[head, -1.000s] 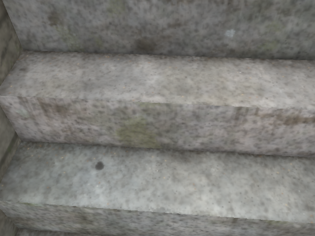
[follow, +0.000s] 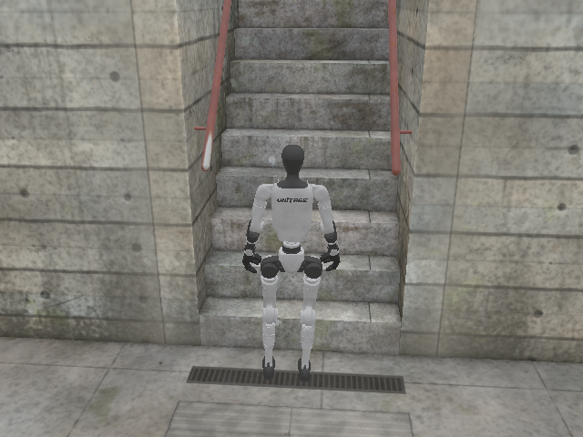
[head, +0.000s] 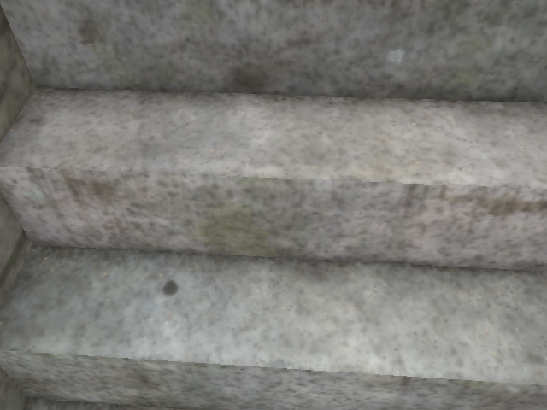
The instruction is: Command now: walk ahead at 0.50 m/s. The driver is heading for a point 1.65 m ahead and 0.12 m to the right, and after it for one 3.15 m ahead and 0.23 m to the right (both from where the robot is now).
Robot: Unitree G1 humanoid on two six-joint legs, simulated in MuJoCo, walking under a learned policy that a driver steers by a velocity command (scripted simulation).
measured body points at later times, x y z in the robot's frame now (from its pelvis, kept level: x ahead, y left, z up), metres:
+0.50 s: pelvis +0.00 +0.00 +0.00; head +0.01 -0.01 +0.45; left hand +0.13 +0.24 -0.13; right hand +0.14 -0.24 -0.13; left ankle -0.01 +0.13 -0.75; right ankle -0.03 -0.08 -0.75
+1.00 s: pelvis +0.00 +0.00 +0.00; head +0.01 +0.00 +0.45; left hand +0.13 +0.24 -0.13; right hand +0.14 -0.23 -0.13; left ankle -0.01 +0.13 -0.75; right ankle -0.03 -0.08 -0.75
